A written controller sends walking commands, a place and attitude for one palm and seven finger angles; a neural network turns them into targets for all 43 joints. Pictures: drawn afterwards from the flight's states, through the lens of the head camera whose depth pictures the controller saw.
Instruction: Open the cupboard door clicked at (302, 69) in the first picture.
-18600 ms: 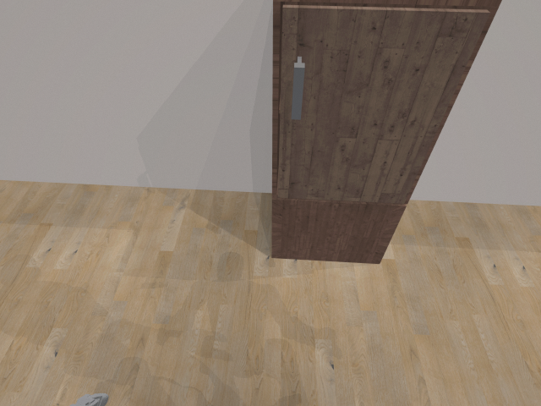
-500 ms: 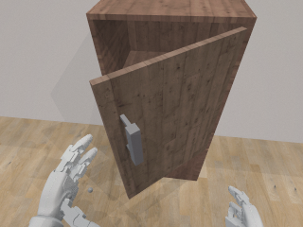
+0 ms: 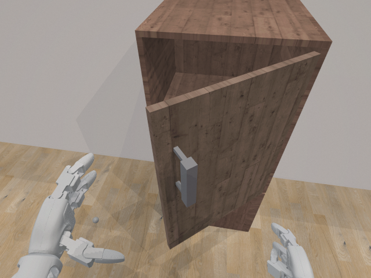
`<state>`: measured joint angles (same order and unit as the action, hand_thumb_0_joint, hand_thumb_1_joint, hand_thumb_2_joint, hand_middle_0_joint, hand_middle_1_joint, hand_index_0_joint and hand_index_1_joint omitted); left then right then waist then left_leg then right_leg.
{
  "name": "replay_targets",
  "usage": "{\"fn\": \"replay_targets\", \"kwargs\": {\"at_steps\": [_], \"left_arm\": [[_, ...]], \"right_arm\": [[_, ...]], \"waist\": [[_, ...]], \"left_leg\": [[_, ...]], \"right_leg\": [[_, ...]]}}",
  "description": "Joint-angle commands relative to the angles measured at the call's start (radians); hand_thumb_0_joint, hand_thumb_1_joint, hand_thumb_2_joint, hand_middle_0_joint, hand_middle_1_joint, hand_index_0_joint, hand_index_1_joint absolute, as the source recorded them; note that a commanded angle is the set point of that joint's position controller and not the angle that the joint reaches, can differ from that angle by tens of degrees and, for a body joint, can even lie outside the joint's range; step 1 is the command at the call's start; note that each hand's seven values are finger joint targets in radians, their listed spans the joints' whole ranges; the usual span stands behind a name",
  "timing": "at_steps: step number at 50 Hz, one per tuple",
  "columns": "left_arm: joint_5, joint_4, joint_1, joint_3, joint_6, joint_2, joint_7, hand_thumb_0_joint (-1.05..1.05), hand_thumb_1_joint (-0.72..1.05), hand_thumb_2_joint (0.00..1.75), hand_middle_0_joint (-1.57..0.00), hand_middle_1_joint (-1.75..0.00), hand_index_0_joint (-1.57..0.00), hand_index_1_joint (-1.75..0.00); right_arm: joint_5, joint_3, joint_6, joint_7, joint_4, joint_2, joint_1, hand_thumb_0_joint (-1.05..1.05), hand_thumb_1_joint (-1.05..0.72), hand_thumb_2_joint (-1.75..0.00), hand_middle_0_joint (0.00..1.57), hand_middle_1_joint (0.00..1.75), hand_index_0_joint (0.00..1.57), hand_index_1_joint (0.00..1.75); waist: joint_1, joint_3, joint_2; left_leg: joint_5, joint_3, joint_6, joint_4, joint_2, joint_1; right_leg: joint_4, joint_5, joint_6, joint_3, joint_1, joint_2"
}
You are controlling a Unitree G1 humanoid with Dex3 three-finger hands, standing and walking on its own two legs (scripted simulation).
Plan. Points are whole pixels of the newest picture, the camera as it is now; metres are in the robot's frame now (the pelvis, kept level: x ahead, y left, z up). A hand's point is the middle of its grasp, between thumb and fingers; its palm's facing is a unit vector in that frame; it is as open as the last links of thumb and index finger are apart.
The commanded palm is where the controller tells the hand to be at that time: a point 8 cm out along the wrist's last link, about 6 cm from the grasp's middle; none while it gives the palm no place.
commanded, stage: draw the hand back to the body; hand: left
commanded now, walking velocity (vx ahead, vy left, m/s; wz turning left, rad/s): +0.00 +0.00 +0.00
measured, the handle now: (183, 176) +0.31 +0.04 +0.09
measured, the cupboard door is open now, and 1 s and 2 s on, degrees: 40 40 40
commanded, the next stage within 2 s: step back with the hand held close in 0.96 s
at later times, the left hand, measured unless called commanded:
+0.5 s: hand (56, 188) +0.21 +0.24 +0.16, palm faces +0.36 -0.84 -0.40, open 10.1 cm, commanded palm +0.16 +0.29 +0.18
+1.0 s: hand (59, 184) +0.22 +0.24 +0.17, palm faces +0.40 -0.83 -0.40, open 7.5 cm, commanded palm +0.17 +0.28 +0.19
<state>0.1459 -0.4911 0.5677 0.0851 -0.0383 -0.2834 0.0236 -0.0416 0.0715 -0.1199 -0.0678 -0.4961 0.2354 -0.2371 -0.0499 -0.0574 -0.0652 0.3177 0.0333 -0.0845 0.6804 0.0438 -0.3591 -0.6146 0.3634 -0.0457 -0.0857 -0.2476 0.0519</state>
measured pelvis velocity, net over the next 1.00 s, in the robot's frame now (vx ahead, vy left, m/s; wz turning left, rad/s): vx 0.02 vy -0.01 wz -0.02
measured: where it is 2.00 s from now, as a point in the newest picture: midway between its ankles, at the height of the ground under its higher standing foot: outside the picture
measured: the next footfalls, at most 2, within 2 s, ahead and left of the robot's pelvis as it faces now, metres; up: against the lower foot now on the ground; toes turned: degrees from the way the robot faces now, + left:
right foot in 1.92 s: -0.10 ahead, -0.09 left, +0.00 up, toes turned +1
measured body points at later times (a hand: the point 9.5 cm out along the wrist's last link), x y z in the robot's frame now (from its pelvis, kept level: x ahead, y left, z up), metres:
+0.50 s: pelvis +0.02 +0.00 +0.02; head +0.01 -0.01 +0.47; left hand +0.18 +0.29 +0.18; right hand +0.20 -0.22 -0.06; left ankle +0.03 +0.06 -0.72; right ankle -0.02 -0.09 -0.72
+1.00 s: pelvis +0.02 -0.01 +0.02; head +0.01 -0.03 +0.47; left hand +0.19 +0.28 +0.19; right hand +0.20 -0.24 -0.07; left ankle +0.03 +0.06 -0.72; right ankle -0.02 -0.09 -0.72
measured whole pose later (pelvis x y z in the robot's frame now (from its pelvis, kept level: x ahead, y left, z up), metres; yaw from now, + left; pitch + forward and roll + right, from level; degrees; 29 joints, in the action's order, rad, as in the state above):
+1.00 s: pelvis +0.02 -0.01 +0.02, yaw -1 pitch -3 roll -1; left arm 0.09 -0.39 0.50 0.31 -0.07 -0.36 -0.11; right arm -0.03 0.02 -0.05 -0.05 -0.62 0.24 -0.20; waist -0.06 0.01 -0.06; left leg 0.23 0.05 -0.06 0.42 0.04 -0.14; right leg -0.35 0.26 -0.06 -0.05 -0.04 0.07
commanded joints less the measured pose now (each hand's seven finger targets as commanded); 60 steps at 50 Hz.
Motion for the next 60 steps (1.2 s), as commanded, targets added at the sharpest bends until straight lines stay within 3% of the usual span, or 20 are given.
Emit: {"fn": "replay_targets", "kwargs": {"at_steps": [1,7,13,16,19,25,27,29,33,38,40,49,52,53,54,55,56,57,59,60], "left_arm": [[-0.063,-0.232,-0.074,0.091,-0.069,-0.12,-0.12,0.0,-0.08,0.48,-0.16,-0.3,-0.16,-0.3],[-0.083,-0.206,-0.064,0.143,-0.081,-0.141,-0.151,0.0,0.13,0.57,-0.17,-0.3,-0.17,-0.3],[-0.084,-0.198,-0.057,0.204,-0.089,-0.171,-0.156,0.0,0.34,0.66,-0.18,-0.3,-0.18,-0.3],[-0.085,-0.191,-0.051,0.231,-0.093,-0.183,-0.156,0.0,0.44,0.7,-0.18,-0.3,-0.18,-0.3],[-0.078,-0.162,-0.063,0.268,-0.092,-0.201,-0.156,0.0,0.55,0.75,-0.19,-0.3,-0.19,-0.3],[-0.072,-0.148,-0.107,0.35,-0.095,-0.261,-0.16,0.0,0.76,0.84,-0.19,-0.3,-0.19,-0.3],[-0.064,-0.124,-0.112,0.355,-0.093,-0.253,-0.159,0.0,0.83,0.87,-0.2,-0.3,-0.2,-0.3],[-0.06,-0.124,-0.152,0.368,-0.094,-0.265,-0.158,0.0,0.9,0.9,-0.2,-0.3,-0.2,-0.3],[-0.057,-0.097,-0.132,0.327,-0.092,-0.226,-0.15,0.0,0.9,0.9,-0.2,-0.3,-0.2,-0.3],[-0.058,-0.126,-0.145,0.353,-0.098,-0.261,-0.152,0.0,0.9,0.9,-0.2,-0.3,-0.2,-0.3],[-0.061,-0.139,-0.16,0.363,-0.1,-0.277,-0.153,0.0,0.9,0.9,-0.2,-0.3,-0.2,-0.3],[-0.053,-0.104,-0.14,0.352,-0.099,-0.253,-0.149,0.0,0.9,0.9,-0.2,-0.3,-0.2,-0.3],[-0.057,-0.105,-0.135,0.351,-0.1,-0.255,-0.149,0.0,0.9,0.9,-0.2,-0.3,-0.2,-0.3],[-0.055,-0.094,-0.135,0.347,-0.099,-0.248,-0.148,0.0,0.9,0.9,-0.2,-0.3,-0.2,-0.3],[-0.055,-0.148,-0.209,0.357,-0.107,-0.277,-0.15,0.0,0.9,0.9,-0.2,-0.3,-0.2,-0.3],[-0.068,-0.197,-0.36,0.526,-0.153,-0.451,-0.163,0.0,0.9,0.9,-0.2,-0.3,-0.2,-0.3],[-0.064,-0.118,-0.267,0.473,-0.161,-0.369,-0.151,0.0,0.9,0.9,-0.2,-0.3,-0.2,-0.3],[-0.064,-0.052,-0.16,0.425,-0.152,-0.301,-0.141,0.0,0.9,0.9,-0.2,-0.3,-0.2,-0.3],[-0.068,-0.039,-0.078,0.375,-0.139,-0.248,-0.132,0.0,0.9,0.9,-0.2,-0.3,-0.2,-0.3],[-0.072,-0.058,-0.07,0.362,-0.14,-0.242,-0.132,0.0,0.9,0.9,-0.2,-0.3,-0.2,-0.3]], "right_arm": [[0.019,-0.05,-0.039,-0.017,0.151,0.099,0.141,0.0,-0.9,-0.9,0.2,0.3,0.2,0.3],[0.024,-0.058,-0.028,-0.004,0.109,0.105,0.15,0.0,-0.9,-0.9,0.2,0.3,0.2,0.3],[0.027,-0.072,-0.02,0.008,0.085,0.115,0.155,0.0,-0.9,-0.9,0.2,0.3,0.2,0.3],[0.025,-0.079,-0.015,0.013,0.075,0.116,0.152,0.0,-0.9,-0.9,0.2,0.3,0.2,0.3],[0.023,-0.082,-0.003,0.015,0.069,0.113,0.158,0.0,-0.9,-0.9,0.2,0.3,0.2,0.3],[0.021,-0.088,0.008,0.014,0.052,0.117,0.164,0.0,-0.9,-0.9,0.2,0.3,0.2,0.3],[0.02,-0.089,0.013,0.013,0.051,0.113,0.162,0.0,-0.9,-0.9,0.2,0.3,0.2,0.3],[0.017,-0.089,0.016,0.013,0.048,0.112,0.169,0.0,-0.9,-0.9,0.2,0.3,0.2,0.3],[0.017,-0.091,0.017,0.016,0.051,0.116,0.174,0.0,-0.9,-0.9,0.2,0.3,0.2,0.3],[0.019,-0.092,0.013,0.012,0.051,0.114,0.178,0.0,-0.9,-0.9,0.2,0.3,0.2,0.3],[0.018,-0.092,0.011,0.009,0.047,0.115,0.179,0.0,-0.9,-0.9,0.2,0.3,0.2,0.3],[0.018,-0.092,0.012,0.008,0.042,0.108,0.182,0.0,-0.9,-0.9,0.2,0.3,0.2,0.3],[0.019,-0.093,0.01,0.008,0.038,0.108,0.182,0.0,-0.9,-0.9,0.2,0.3,0.2,0.3],[0.019,-0.092,0.012,0.008,0.041,0.107,0.183,0.0,-0.9,-0.9,0.2,0.3,0.2,0.3],[0.017,-0.093,0.008,0.007,0.042,0.111,0.187,0.0,-0.9,-0.9,0.2,0.3,0.2,0.3],[-0.002,-0.086,0.023,0.003,0.079,0.109,0.154,0.0,-0.9,-0.9,0.2,0.3,0.2,0.3],[0.01,-0.096,0.029,0.001,0.048,0.11,0.172,0.0,-0.9,-0.9,0.2,0.3,0.2,0.3],[0.012,-0.103,0.041,0.002,0.051,0.12,0.166,0.0,-0.9,-0.9,0.2,0.3,0.2,0.3],[0.01,-0.11,0.068,0.009,0.066,0.127,0.16,0.0,-0.9,-0.9,0.2,0.3,0.2,0.3],[0.01,-0.114,0.076,0.007,0.071,0.132,0.164,0.0,-0.9,-0.9,0.2,0.3,0.2,0.3]], "waist": [[0.005,0.011,0.004],[0.0,0.007,-0.024],[-0.005,-0.015,0.016],[-0.006,-0.028,-0.011],[-0.006,-0.004,0.033],[-0.013,-0.025,-0.005],[-0.01,-0.02,0.018],[-0.006,-0.006,-0.007],[-0.004,0.009,0.012],[-0.009,-0.018,0.015],[-0.009,-0.015,-0.01],[-0.007,0.003,0.015],[-0.01,-0.011,-0.005],[-0.008,0.008,0.024],[-0.005,-0.025,0.015],[0.023,0.083,-0.044],[0.021,0.046,0.038],[0.027,0.026,0.075],[0.029,-0.014,0.084],[0.029,-0.032,0.042]], "left_leg": [[0.022,-0.16,0.058,-0.254,-0.077,0.141],[-0.121,-0.158,0.074,-0.311,-0.089,0.217],[-0.25,-0.146,0.085,-0.324,-0.093,0.261],[-0.338,-0.14,0.093,-0.317,-0.098,0.292],[-0.323,-0.124,0.087,-0.317,-0.093,0.282],[-0.398,-0.105,0.08,-0.302,-0.087,0.296],[-0.389,-0.099,0.075,-0.303,-0.084,0.3],[-0.341,-0.096,0.07,-0.309,-0.082,0.299],[-0.305,-0.092,0.06,-0.317,-0.078,0.301],[-0.306,-0.085,0.053,-0.309,-0.071,0.305],[-0.315,-0.083,0.054,-0.305,-0.069,0.305],[-0.303,-0.069,0.046,-0.299,-0.062,0.308],[-0.326,-0.069,0.046,-0.298,-0.064,0.317],[-0.312,-0.069,0.045,-0.3,-0.063,0.308],[-0.313,-0.066,0.041,-0.294,-0.06,0.32],[-0.243,-0.107,0.026,-0.273,-0.079,0.272],[-0.251,-0.115,0.02,-0.242,-0.084,0.266],[-0.274,-0.105,0.017,-0.228,-0.083,0.287],[-0.329,-0.09,0.014,-0.224,-0.096,0.294],[-0.376,-0.088,0.013,-0.225,-0.105,0.297]], "right_leg": [[0.193,-0.069,0.004,0.087,-0.038,-0.043],[0.23,-0.157,0.003,0.084,0.043,-0.038],[0.251,-0.213,0.007,0.081,0.09,-0.035],[0.256,-0.243,0.009,0.083,0.096,-0.037],[0.272,-0.25,0.011,0.083,0.094,-0.034],[0.282,-0.315,0.01,0.091,0.123,-0.039],[0.287,-0.32,0.013,0.09,0.117,-0.041],[0.299,-0.296,0.013,0.094,0.109,-0.042],[0.311,-0.278,0.016,0.093,0.103,-0.042],[0.314,-0.299,0.016,0.101,0.12,-0.046],[0.318,-0.307,0.013,0.102,0.125,-0.046],[0.331,-0.319,0.019,0.111,0.115,-0.049],[0.324,-0.341,0.019,0.11,0.121,-0.051],[0.33,-0.331,0.02,0.109,0.114,-0.049],[0.33,-0.343,0.021,0.117,0.122,-0.053],[0.359,-0.374,0.022,0.202,0.035,-0.101],[0.355,-0.435,0.031,0.226,0.041,-0.124],[0.344,-0.481,0.049,0.229,0.039,-0.129],[0.308,-0.517,0.079,0.206,0.042,-0.127],[0.283,-0.541,0.08,0.191,0.051,-0.128]]}}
